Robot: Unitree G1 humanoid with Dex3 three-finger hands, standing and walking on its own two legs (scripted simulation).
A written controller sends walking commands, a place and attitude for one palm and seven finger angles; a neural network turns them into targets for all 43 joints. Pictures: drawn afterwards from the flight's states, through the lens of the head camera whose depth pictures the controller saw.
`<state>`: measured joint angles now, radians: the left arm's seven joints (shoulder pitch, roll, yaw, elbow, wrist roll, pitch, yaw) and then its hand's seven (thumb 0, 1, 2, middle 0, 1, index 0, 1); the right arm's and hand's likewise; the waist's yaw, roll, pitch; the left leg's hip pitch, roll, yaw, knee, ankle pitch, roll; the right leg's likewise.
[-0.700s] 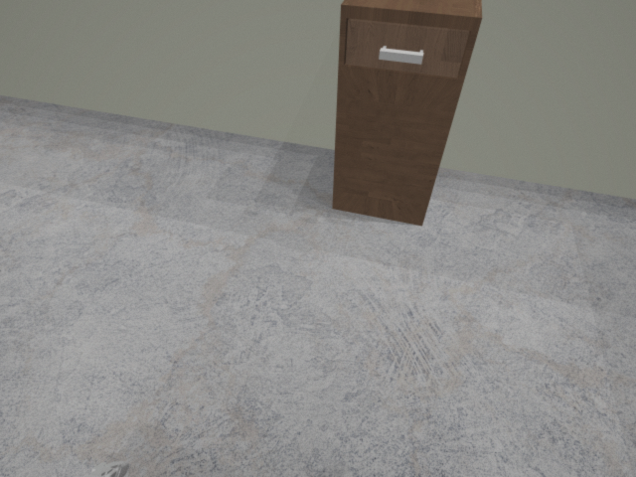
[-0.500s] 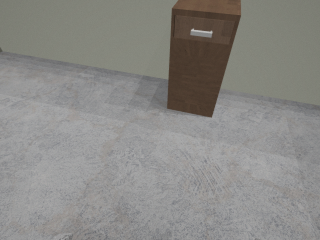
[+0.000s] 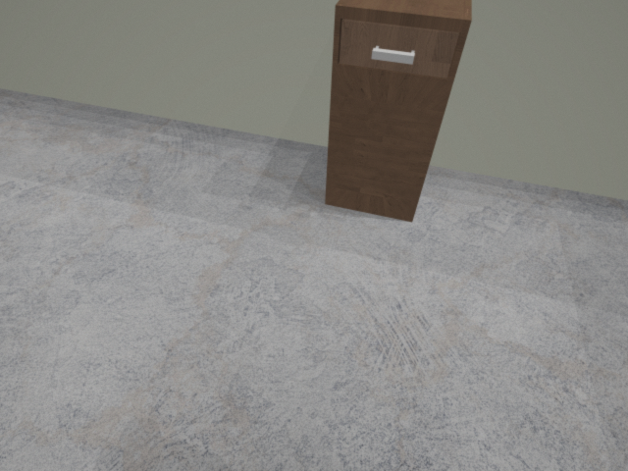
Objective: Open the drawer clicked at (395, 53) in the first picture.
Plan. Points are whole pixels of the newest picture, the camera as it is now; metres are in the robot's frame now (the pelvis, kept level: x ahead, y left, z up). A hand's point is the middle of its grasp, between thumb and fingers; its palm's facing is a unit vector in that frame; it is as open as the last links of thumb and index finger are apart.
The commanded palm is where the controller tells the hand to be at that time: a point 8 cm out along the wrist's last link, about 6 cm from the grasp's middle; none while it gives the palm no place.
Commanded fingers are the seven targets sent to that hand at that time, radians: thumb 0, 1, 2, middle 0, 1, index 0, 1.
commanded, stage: stand and wait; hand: left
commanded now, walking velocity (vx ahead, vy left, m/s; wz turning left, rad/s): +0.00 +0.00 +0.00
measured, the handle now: (393, 53) +1.34 -0.18 -0.02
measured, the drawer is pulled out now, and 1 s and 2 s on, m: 0.00 0.00 0.00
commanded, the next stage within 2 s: look at it before walking up in 0.12 s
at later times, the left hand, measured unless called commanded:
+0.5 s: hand out of the picture +0.07 +0.25 -0.16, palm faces -0.03 -0.94 -0.33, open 7.4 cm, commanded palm none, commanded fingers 0.00 0.90 0.90 -0.20 -0.30 -0.20 -0.30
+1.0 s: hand out of the picture +0.07 +0.24 -0.17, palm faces -0.04 -0.95 -0.30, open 7.4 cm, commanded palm none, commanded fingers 0.00 0.90 0.90 -0.20 -0.30 -0.20 -0.30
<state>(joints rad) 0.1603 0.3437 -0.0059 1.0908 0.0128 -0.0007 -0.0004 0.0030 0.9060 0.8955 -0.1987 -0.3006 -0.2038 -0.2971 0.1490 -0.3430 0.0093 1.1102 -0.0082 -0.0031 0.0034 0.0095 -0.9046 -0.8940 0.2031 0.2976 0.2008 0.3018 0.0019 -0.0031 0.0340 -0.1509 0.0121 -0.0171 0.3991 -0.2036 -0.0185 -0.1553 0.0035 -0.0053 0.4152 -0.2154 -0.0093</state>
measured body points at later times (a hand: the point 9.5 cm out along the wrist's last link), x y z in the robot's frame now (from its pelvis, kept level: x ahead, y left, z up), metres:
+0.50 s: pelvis +0.00 +0.00 +0.00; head +0.00 +0.00 +0.45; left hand +0.07 +0.30 -0.13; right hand +0.07 -0.29 -0.13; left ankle +0.01 +0.13 -0.74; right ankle +0.01 -0.11 -0.74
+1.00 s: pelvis +0.02 +0.00 +0.00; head +0.01 +0.01 +0.45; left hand +0.07 +0.29 -0.14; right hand +0.08 -0.28 -0.14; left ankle +0.01 +0.13 -0.74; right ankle +0.01 -0.11 -0.74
